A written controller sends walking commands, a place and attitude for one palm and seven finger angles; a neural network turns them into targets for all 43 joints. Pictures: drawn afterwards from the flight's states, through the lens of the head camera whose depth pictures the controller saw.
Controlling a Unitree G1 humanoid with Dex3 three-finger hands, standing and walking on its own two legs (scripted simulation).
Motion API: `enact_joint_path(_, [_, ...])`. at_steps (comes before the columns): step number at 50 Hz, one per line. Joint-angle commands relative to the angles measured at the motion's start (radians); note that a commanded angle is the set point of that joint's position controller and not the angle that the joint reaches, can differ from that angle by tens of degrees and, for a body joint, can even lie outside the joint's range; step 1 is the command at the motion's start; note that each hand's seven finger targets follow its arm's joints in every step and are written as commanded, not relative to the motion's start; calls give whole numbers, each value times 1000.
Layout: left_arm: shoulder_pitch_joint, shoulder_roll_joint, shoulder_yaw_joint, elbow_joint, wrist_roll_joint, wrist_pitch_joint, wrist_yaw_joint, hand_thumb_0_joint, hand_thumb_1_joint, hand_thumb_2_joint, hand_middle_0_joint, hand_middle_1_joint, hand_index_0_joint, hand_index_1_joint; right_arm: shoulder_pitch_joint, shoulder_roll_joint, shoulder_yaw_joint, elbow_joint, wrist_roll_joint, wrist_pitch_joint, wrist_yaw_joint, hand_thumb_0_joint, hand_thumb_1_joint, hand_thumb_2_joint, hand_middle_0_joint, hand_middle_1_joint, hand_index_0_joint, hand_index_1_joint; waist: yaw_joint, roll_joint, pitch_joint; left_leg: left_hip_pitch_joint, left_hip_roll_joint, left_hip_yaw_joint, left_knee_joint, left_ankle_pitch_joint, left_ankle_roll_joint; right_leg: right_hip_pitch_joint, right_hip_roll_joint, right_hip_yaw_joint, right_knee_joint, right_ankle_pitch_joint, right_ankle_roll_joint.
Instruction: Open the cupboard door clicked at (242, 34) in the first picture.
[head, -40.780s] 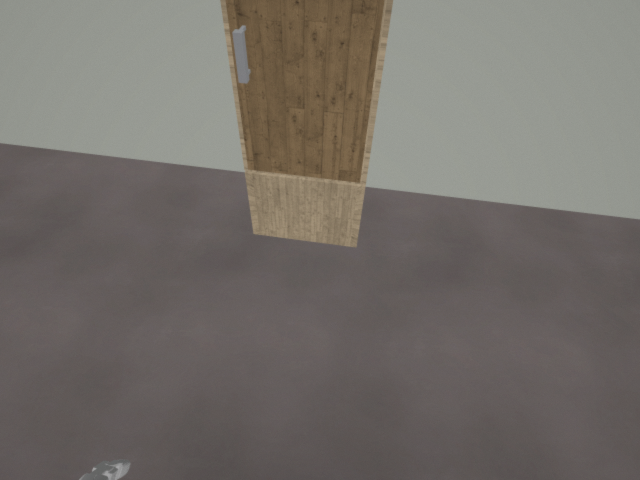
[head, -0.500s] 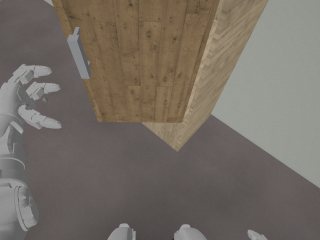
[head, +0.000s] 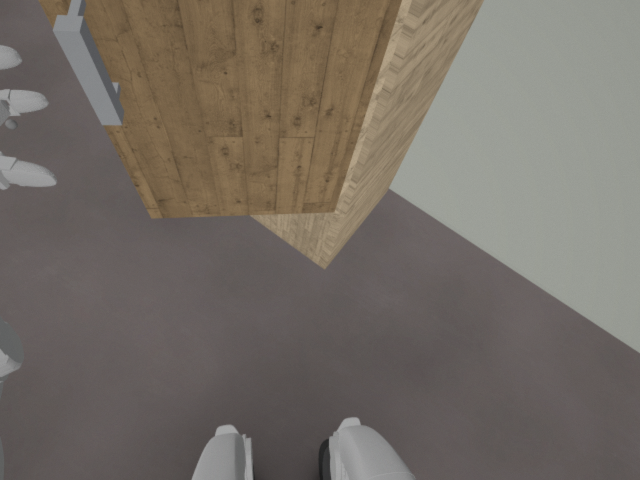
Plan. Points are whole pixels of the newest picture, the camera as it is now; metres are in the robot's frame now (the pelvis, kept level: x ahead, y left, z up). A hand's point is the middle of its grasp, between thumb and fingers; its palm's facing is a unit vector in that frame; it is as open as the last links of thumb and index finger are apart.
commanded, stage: move the hooked fingers beside the handle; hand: left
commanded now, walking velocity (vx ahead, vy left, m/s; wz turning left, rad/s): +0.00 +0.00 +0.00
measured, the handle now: (96, 64) +0.60 +0.24 +0.09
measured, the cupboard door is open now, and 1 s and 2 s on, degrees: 43 43 43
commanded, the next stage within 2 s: slide the fingers in behind the handle in 1.44 s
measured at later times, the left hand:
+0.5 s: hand (25, 91) +0.55 +0.30 +0.09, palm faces +0.02 -1.00 +0.00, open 13.9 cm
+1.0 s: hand (27, 98) +0.54 +0.29 +0.10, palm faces +0.04 -1.00 +0.00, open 13.9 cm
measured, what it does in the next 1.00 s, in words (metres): stands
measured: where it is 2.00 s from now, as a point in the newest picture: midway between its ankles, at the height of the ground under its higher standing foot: outside the picture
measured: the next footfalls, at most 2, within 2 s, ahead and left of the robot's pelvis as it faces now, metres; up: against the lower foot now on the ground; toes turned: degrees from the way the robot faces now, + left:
none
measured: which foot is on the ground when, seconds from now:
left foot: down 0.00-1.00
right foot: down 0.00-1.00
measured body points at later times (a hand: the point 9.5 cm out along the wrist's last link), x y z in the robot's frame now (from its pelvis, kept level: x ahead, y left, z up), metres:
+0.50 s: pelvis +0.01 +0.02 -0.01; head +0.18 +0.05 +0.41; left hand +0.54 +0.35 +0.10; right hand -0.04 -0.24 -0.09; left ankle +0.02 +0.11 -0.68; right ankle +0.02 -0.13 -0.68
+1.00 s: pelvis +0.01 +0.01 -0.01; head +0.17 +0.05 +0.41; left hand +0.53 +0.34 +0.10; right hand +0.00 -0.26 -0.09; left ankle +0.02 +0.11 -0.68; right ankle +0.02 -0.13 -0.68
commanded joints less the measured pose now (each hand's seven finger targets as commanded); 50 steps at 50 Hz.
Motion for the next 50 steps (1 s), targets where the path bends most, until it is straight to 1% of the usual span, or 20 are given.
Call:
enact_joint_path(1, [-462, 385, 44, -212, 4, -55, 8, 0, -500, 300, -300, -1200, -300, -1200, 173, -202, -69, -50, -9, -4, -19, 0, -900, -900, 200, 300, 200, 300, 1, 233, -453, 353, -17, -40, -99, 372, 18, 111, 28, 16, -81, 244, -28])
enact_joint_path(2, [-474, 384, 33, -211, 9, -56, 7, 0, -500, 300, -300, -1200, -300, -1200, 179, -204, -67, -48, -10, 1, -17, 0, -900, -900, 200, 300, 200, 300, -5, 251, -481, 381, -14, -43, -95, 390, 14, 95, 28, 15, -80, 245, -25])
enact_joint_path(8, [-570, 365, -6, -141, 16, -25, 0, 0, -500, 300, -300, -1200, -300, -1200, 205, -210, -55, -33, -15, 12, -16, 0, -900, -900, 200, 300, 200, 300, -51, 255, -470, 392, -2, -68, -74, 407, 12, 15, 32, -3, -76, 223, -23])
enact_joint_path(10, [-579, 396, 5, -126, 32, -9, 6, 0, -500, 300, -300, -1200, -300, -1200, 218, -212, -50, -35, -18, 17, -17, 0, -900, -900, 200, 300, 200, 300, -54, 252, -478, 373, -1, -68, -65, 418, 15, 17, 32, -4, -71, 233, -20])
enact_joint_path(12, [-593, 451, 35, -156, 43, -11, 12, 0, -500, 300, -300, -1200, -300, -1200, 233, -214, -47, -37, -24, 25, -16, 0, -900, -900, 200, 300, 200, 300, -44, 285, -534, 410, 2, -73, -54, 493, 9, 26, 32, -7, -59, 275, -22])
enact_joint_path(15, [-553, 432, 30, -160, 56, -7, 21, 0, -500, 300, -300, -1200, -300, -1200, 248, -208, -50, -42, -30, 39, -5, 0, -900, -900, 200, 300, 200, 300, -40, 293, -551, 438, 5, -77, -49, 553, 3, 19, 37, -14, -55, 301, -22])
enact_joint_path(16, [-522, 425, 42, -162, 48, -10, 22, 0, -500, 300, -300, -1200, -300, -1200, 255, -207, -51, -49, -31, 41, -1, 0, -900, -900, 200, 300, 200, 300, -25, 309, -559, 463, 6, -82, -49, 595, -3, 9, 41, -20, -50, 308, -28])
enact_joint_path(18, [-509, 427, 47, -187, 48, -9, 21, 0, -500, 300, -300, -1200, -300, -1200, 258, -209, -56, -49, -34, 53, 6, 0, -900, -900, 200, 300, 200, 300, -21, 319, -560, 485, 13, -83, -53, 620, -9, 7, 42, -24, -55, 309, -25])
enact_joint_path(20, [-477, 434, 65, -191, 43, -1, 20, 0, -500, 300, -300, -1200, -300, -1200, 259, -211, -60, -57, -33, 60, 10, 0, -900, -900, 200, 300, 200, 300, -23, 270, -557, 460, 11, -74, -54, 602, 1, 32, 47, -21, -62, 324, -21])
enact_joint_path(23, [-486, 414, 62, -219, 34, -7, 22, 0, -500, 300, -300, -1200, -300, -1200, 261, -206, -63, -58, -33, 66, 17, 0, -900, -900, 200, 300, 200, 300, -22, 287, -548, 477, 12, -76, -60, 619, -2, 31, 52, -25, -66, 329, -22])
enact_joint_path(25, [-482, 425, 71, -225, 37, -11, 28, 0, -500, 300, -300, -1200, -300, -1200, 257, -208, -65, -57, -33, 69, 19, 0, -900, -900, 200, 300, 200, 300, -25, 272, -522, 457, 11, -71, -63, 583, 1, 29, 53, -25, -71, 311, -22])
enact_joint_path(28, [-486, 453, 93, -246, 37, -27, 36, 0, -500, 300, -300, -1200, -300, -1200, 256, -207, -67, -53, -34, 68, 18, 0, -900, -900, 200, 300, 200, 300, -19, 301, -530, 475, 10, -71, -62, 610, -3, 44, 54, -23, -72, 329, -26])
enact_joint_path(32, [-435, 385, 62, -274, 24, -36, 26, 0, -500, 300, -300, -1200, -300, -1200, 256, -199, -71, -51, -34, 73, 27, 0, -900, -900, 200, 300, 200, 300, -5, 355, -561, 560, 16, -81, -60, 710, -20, 22, 57, -29, -74, 339, -29])
enact_joint_path(36, [-430, 285, -7, -213, 2, -10, 7, 0, -500, 300, -300, -1200, -300, -1200, 247, -196, -69, -49, -27, 78, 23, 0, -900, -900, 200, 300, 200, 300, -35, 285, -470, 509, 10, -74, -71, 627, -2, 8, 57, -31, -93, 318, -26])
enact_joint_path(37, [-446, 309, 1, -212, 5, -7, 8, 0, -500, 300, -300, -1200, -300, -1200, 243, -200, -69, -46, -27, 80, 19, 0, -900, -900, 200, 300, 200, 300, -34, 281, -461, 500, 12, -78, -76, 615, -6, 8, 54, -33, -91, 310, -25])
enact_joint_path(39, [-473, 292, -18, -200, 8, -4, 16, 0, -500, 300, -300, -1200, -300, -1200, 239, -198, -67, -45, -26, 78, 16, 0, -900, -900, 200, 300, 200, 300, -47, 259, -432, 465, 6, -75, -76, 553, 1, -2, 51, -30, -92, 291, -25])
enact_joint_path(42, [-497, 324, 6, -229, 13, -31, 38, 0, -500, 300, -300, -1200, -300, -1200, 232, -198, -65, -49, -29, 72, 15, 0, -900, -900, 200, 300, 200, 300, -34, 285, -475, 474, 2, -75, -73, 547, -3, 15, 49, -23, -82, 290, -28])
enact_joint_path(44, [-522, 309, -7, -233, 15, -46, 50, 0, -500, 300, -300, -1200, -300, -1200, 225, -194, -63, -45, -30, 66, 16, 0, -900, -900, 200, 300, 200, 300, -45, 281, -470, 465, 2, -72, -67, 516, 1, 8, 49, -20, -83, 278, -27])
enact_joint_path(47, [-544, 391, 43, -241, 24, -62, 63, 0, -500, 300, -300, -1200, -300, -1200, 218, -200, -62, -48, -29, 60, 10, 0, -900, -900, 200, 300, 200, 300, -35, 278, -518, 432, -3, -65, -60, 497, 5, 63, 46, -9, -71, 297, -26])
enact_joint_path(50, [-527, 397, 34, -191, 36, -46, 59, 0, -500, 300, -300, -1200, -300, -1200, 210, -197, -54, -52, -24, 56, 9, 0, -900, -900, 200, 300, 200, 300, -37, 273, -492, 382, -7, -53, -55, 455, 12, 78, 43, -4, -73, 293, -22])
